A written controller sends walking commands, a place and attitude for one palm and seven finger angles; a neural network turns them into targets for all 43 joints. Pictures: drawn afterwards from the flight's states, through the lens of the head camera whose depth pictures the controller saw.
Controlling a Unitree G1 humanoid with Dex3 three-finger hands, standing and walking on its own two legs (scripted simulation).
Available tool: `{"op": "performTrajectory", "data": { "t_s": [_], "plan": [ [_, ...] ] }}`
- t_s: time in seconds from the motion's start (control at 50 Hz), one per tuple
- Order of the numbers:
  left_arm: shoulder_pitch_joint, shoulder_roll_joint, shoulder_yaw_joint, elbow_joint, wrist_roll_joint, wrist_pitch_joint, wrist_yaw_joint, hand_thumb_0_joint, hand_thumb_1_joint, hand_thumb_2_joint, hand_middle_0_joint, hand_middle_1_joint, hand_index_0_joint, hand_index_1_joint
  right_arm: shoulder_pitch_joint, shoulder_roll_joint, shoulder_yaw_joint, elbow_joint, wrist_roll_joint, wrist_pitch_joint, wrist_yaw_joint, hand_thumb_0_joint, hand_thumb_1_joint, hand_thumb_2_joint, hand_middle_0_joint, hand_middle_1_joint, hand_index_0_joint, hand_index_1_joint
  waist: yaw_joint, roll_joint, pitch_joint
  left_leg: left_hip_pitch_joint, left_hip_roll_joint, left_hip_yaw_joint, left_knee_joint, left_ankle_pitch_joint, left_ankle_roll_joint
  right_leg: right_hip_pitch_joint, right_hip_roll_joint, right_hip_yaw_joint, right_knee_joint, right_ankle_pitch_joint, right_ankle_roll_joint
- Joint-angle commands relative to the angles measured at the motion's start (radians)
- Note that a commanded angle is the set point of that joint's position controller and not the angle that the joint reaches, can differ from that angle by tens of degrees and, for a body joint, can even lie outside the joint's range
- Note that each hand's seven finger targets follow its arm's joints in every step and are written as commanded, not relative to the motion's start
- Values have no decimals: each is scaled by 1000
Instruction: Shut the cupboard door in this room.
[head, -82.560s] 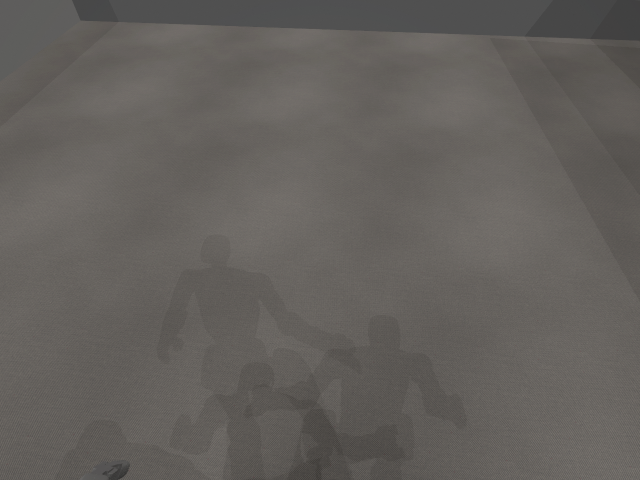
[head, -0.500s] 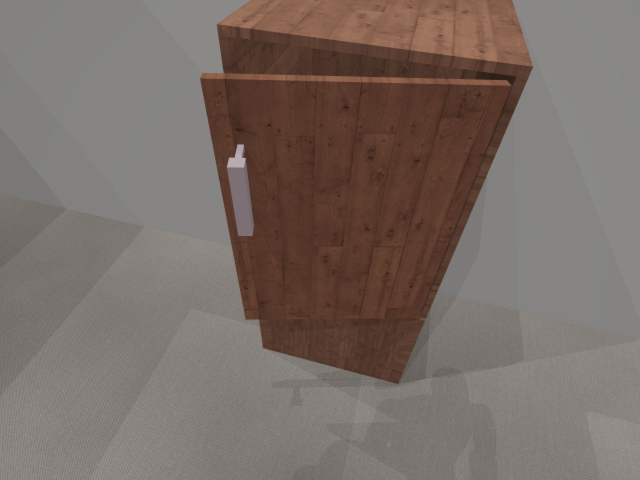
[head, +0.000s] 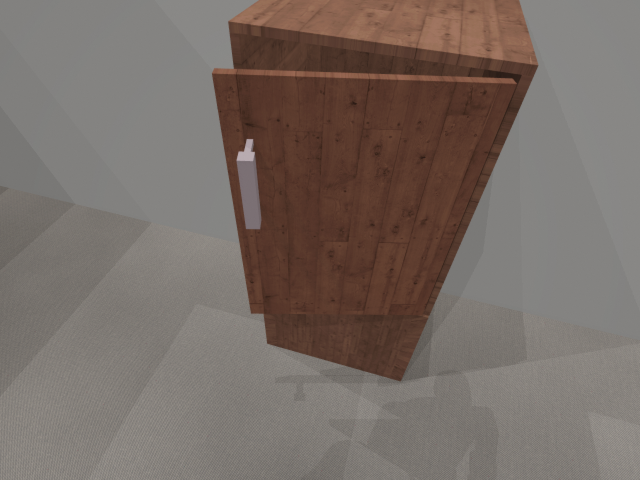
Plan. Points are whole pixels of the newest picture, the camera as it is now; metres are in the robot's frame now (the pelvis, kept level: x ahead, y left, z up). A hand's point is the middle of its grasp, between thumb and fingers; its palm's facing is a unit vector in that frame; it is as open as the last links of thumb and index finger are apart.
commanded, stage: look again from close up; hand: left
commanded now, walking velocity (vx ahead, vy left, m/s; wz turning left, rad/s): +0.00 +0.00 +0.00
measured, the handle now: (251, 184) +0.53 +0.15 +0.08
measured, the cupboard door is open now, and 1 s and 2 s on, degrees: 17 17 17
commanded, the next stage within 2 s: shuffle to correct the standing spot in 0.18 s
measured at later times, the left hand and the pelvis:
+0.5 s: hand out of the picture -0.03 +0.17 -0.17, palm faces +0.07 -0.98 -0.16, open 7.4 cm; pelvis +0.00 +0.00 +0.00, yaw +0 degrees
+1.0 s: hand out of the picture +0.11 +0.17 -0.16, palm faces +0.02 -0.99 -0.17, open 7.3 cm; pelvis +0.07 -0.02 +0.01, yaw +0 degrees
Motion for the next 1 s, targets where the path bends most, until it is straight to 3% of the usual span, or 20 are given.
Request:
{"op": "performTrajectory", "data": {
  "t_s": [0.0,0.24,0.32,0.44,0.48,0.5,0.52,0.54,0.56,0.58,0.62,0.68,0.7,0.72,0.74,0.76,0.8,0.84,0.9,0.98],
  "plan": [
    [61,109,24,-36,2,-12,3,0,900,900,-200,-300,-200,-300,36,-114,-25,-42,-4,-14,-2,0,-900,-900,200,300,200,300,0,-1,85,-110,91,-143,-202,-337,-4,-2,-53,80,-123,-269,-41],
    [82,92,28,-26,5,-10,-2,0,900,900,-200,-300,-200,-300,6,-128,-32,-46,-2,-11,-5,0,-900,-900,200,300,200,300,11,22,65,-123,105,-172,-240,-372,4,45,-29,59,-79,-202,-36],
    [86,85,25,-11,2,-10,-3,0,900,900,-200,-300,-200,-300,31,-108,-26,-30,-7,-9,-5,0,-900,-900,200,300,200,300,-6,1,53,-51,103,-170,-226,-422,1,-15,-26,78,-117,-329,-39],
    [169,40,38,14,7,13,-26,0,900,900,-200,-300,-200,-300,-35,-173,-51,-44,-6,-7,-16,0,-900,-900,200,300,200,300,32,132,71,-205,227,-257,-364,-596,57,144,52,-73,170,-149,-24],
    [212,25,41,18,7,11,-29,0,900,900,-200,-300,-200,-300,-66,-177,-53,-56,-9,-7,-18,0,-900,-900,200,300,200,300,53,135,100,-228,224,-228,-316,-559,63,184,40,-76,103,-167,-30],
    [231,31,41,20,7,3,-27,0,900,900,-200,-300,-200,-300,-56,-157,-50,-59,-10,-6,-18,0,-900,-900,200,300,200,300,53,74,125,-220,177,-190,-234,-523,43,185,29,-41,-24,-194,-43],
    [234,55,41,22,5,-7,-19,0,900,900,-200,-300,-200,-300,-39,-116,-43,-61,-6,-5,-17,0,-900,-900,200,300,200,300,46,-55,151,-240,98,-126,-88,-447,14,155,-43,115,-163,-310,-86],
    [249,99,51,22,2,-10,-10,0,900,900,-200,-300,-200,-300,-39,-60,-29,-81,1,-7,-13,0,-900,-900,200,300,200,300,41,-161,170,-303,16,-21,101,-350,-18,139,-177,326,-289,-479,-158],
    [223,129,56,15,-7,-22,-1,0,900,900,-200,-300,-200,-300,-50,-49,-27,-84,-1,-7,-9,0,-900,-900,200,300,200,300,30,-253,134,-236,31,14,270,-258,-16,61,-270,450,-400,-603,-207],
    [158,119,54,3,-10,-28,1,0,900,900,-200,-300,-200,-300,-39,-67,-31,-77,-1,-10,-4,0,-900,-900,200,300,200,300,1,-211,120,-188,49,-8,384,-241,-13,-7,-268,437,-417,-570,-227],
    [42,116,54,-27,-2,-31,3,0,900,900,-200,-300,-200,-300,35,-51,-36,-54,0,-9,3,0,-900,-900,200,300,200,300,-59,-132,92,-87,75,7,403,-229,-16,-93,-222,281,-364,-436,-219],
    [33,115,55,-27,0,-18,-5,0,900,900,-200,-300,-200,-300,102,-17,-24,-38,-4,-25,-2,0,-900,-900,200,300,200,300,-63,-114,88,122,58,80,78,-179,-21,-172,-149,147,-251,-428,-180],
    [46,103,52,-24,-5,-10,-10,0,900,900,-200,-300,-200,-300,142,-25,-19,-21,-7,-32,-8,0,-900,-900,200,300,200,300,-62,-57,88,212,48,83,-43,-172,-25,-217,-104,110,-163,-450,-156],
    [61,67,48,-33,-6,-9,-18,0,900,900,-200,-300,-200,-300,190,-74,-29,-11,-11,-42,-18,0,-900,-900,200,300,200,300,-70,115,102,273,147,-87,-188,-307,6,-292,-45,65,18,-397,-117],
    [48,29,45,-66,-10,-7,-30,0,900,900,-200,-300,-200,-300,235,-169,-50,-19,-22,-45,-30,0,-900,-900,200,300,200,300,-87,329,123,260,393,-441,-391,-542,106,-407,34,-73,275,-334,-57],
    [-38,60,55,-110,4,-6,-42,0,900,900,-200,-300,-200,-300,224,-219,-66,-27,-24,-45,-37,0,-900,-900,200,300,200,300,-88,195,161,162,497,-554,-458,-560,190,-425,-24,-19,434,-281,-54],
    [-40,58,63,-90,15,-3,-48,0,900,900,-200,-300,-200,-300,128,-154,-47,-37,-22,-58,-34,0,-900,-900,200,300,200,300,-26,94,161,60,415,-404,-435,-386,150,-374,-64,28,559,-146,-42],
    [-17,45,61,-80,9,-4,-55,0,900,900,-200,-300,-200,-300,98,-128,-38,-41,-17,-75,-36,0,-900,-900,200,300,200,300,-6,82,110,93,359,-256,-390,-166,140,-327,-75,16,531,-84,-26],
    [-72,25,53,-93,0,-2,-58,0,900,900,-200,-300,-200,-300,136,-128,-42,-18,-20,-77,-36,0,-900,-900,200,300,200,300,-27,114,75,141,309,-121,-338,47,121,-248,-67,-54,360,-72,-11],
    [-176,32,49,-123,-5,-1,-60,0,900,900,-200,-300,-200,-300,189,-138,-50,9,-28,-64,-35,0,-900,-900,200,300,200,300,-63,166,81,167,310,-89,-283,215,109,-168,-39,-114,187,-93,-17]
  ]
}}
